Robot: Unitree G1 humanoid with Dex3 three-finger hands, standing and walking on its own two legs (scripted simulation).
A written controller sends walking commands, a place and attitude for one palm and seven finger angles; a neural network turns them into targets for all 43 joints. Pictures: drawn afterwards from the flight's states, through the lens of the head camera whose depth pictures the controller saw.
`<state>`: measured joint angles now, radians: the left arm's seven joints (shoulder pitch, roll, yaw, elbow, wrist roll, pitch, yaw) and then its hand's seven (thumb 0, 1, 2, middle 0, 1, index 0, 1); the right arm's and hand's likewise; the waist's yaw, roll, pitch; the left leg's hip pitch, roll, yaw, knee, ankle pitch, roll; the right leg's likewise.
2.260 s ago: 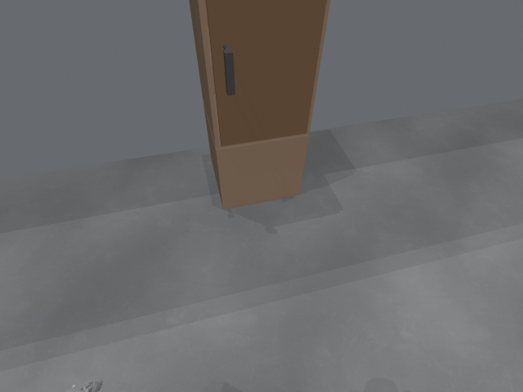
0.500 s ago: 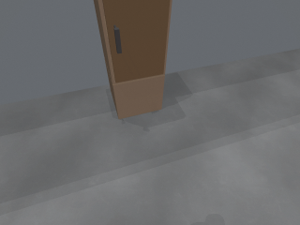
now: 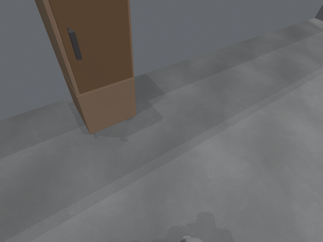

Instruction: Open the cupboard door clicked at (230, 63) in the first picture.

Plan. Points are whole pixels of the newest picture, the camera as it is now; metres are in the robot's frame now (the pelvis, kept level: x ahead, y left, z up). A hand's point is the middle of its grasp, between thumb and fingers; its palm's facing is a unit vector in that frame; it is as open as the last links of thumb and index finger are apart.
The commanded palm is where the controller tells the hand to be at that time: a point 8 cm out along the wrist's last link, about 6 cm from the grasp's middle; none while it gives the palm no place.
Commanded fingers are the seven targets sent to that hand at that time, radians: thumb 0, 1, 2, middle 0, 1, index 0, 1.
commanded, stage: walk to a spot facing it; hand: left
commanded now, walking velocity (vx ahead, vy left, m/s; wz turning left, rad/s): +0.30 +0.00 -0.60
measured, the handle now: (74, 43) +0.96 +0.49 -0.02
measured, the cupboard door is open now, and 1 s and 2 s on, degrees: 0 0 0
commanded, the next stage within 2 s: turn to face it in 0.96 s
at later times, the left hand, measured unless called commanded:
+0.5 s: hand (146, 199) +0.28 +0.06 -0.17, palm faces -0.33 -0.92 -0.19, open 7.3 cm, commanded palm none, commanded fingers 0.00 0.90 0.90 -0.20 -0.30 -0.20 -0.30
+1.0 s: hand (157, 157) +0.44 +0.03 -0.17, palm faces -0.42 -0.90 -0.12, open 7.4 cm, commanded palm none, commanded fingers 0.00 0.90 0.90 -0.20 -0.30 -0.20 -0.30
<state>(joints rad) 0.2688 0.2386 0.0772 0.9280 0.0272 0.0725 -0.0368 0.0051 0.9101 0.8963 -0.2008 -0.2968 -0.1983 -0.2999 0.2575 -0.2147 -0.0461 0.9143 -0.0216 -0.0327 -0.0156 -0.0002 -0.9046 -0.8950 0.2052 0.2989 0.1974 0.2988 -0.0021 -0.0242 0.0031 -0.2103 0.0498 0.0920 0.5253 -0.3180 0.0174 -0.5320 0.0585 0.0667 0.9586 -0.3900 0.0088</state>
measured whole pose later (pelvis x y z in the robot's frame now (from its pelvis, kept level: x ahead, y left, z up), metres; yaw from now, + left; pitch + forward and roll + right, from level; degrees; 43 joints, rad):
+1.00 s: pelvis +0.33 -0.11 +0.01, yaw -29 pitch +0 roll -1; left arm 0.26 0.19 0.09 1.03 0.03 0.03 -0.03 0.00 0.92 0.90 -0.19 -0.30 -0.19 -0.30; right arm 0.38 -0.13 -0.04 1.06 -0.02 -0.08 -0.03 -0.01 -0.93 -0.90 0.20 0.30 0.20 0.30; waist 0.01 -0.05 0.02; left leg -0.07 0.08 0.28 0.36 -0.28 0.02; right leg -0.62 -0.09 -0.06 1.08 -0.18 0.02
